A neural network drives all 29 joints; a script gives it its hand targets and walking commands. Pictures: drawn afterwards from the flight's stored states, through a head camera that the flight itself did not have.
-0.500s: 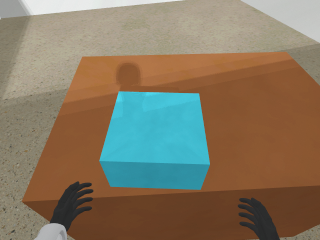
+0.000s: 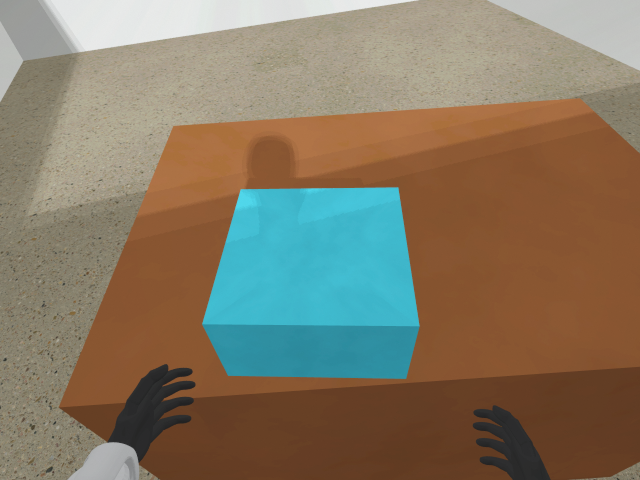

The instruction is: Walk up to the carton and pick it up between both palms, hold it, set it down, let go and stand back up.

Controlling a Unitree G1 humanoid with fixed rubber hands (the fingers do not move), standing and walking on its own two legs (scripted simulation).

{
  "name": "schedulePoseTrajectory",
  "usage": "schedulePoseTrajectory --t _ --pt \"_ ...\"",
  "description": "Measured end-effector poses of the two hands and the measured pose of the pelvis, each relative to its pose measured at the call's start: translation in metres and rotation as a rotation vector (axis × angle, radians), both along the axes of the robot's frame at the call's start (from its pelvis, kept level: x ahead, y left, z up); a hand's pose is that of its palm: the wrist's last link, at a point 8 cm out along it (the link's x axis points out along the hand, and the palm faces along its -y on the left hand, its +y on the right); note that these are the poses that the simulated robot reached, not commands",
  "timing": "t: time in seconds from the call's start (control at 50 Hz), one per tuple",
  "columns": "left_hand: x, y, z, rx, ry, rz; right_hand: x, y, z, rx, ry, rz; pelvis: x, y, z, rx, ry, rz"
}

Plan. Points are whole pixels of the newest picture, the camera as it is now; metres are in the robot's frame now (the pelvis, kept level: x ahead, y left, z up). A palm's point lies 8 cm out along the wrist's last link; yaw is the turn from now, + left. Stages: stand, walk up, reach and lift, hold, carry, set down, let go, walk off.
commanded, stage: let go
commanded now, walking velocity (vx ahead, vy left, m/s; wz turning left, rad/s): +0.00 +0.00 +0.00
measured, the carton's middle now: (317, 277) +0.42 +0.02 +0.00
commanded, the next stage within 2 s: stand in 0.28 s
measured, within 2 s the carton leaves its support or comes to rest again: neither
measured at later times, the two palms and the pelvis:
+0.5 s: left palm (135, 446) +0.18 +0.23 -0.01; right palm out of the picture +0.12 -0.26 -0.09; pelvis -0.01 +0.00 +0.00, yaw +0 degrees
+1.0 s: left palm (136, 450) +0.18 +0.23 -0.01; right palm out of the picture +0.11 -0.27 -0.10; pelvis -0.01 +0.00 -0.01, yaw +0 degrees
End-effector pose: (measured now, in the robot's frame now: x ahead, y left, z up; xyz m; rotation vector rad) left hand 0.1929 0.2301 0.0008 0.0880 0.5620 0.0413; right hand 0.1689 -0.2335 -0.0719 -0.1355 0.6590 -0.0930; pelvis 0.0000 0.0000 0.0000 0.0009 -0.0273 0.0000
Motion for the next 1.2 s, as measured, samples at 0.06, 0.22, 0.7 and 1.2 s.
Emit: schedulePoseTrajectory --t 0.06,0.22,0.7,1.2 --pt "0.000 0.000 0.000 0.003 0.001 -0.002 -0.001 0.000 -0.003 0.000 0.004 0.005 -0.001 0.000 0.000 0.000 -0.003 0.000" --pt "0.000 -0.001 0.000 0.010 -0.001 -0.001 -0.004 0.001 -0.007 0.007 0.011 0.016 -0.002 0.000 0.000 0.000 -0.009 0.000" --pt "-0.012 0.001 -0.015 0.058 -0.205 -0.059 -0.059 -0.035 -0.018 -0.134 0.262 -0.060 -0.010 0.004 -0.007 -0.004 -0.005 0.002" --pt "-0.012 0.000 -0.015 0.090 -0.210 -0.067 -0.054 -0.035 -0.022 -0.118 0.253 -0.060 -0.009 0.003 -0.010 -0.003 0.000 0.003"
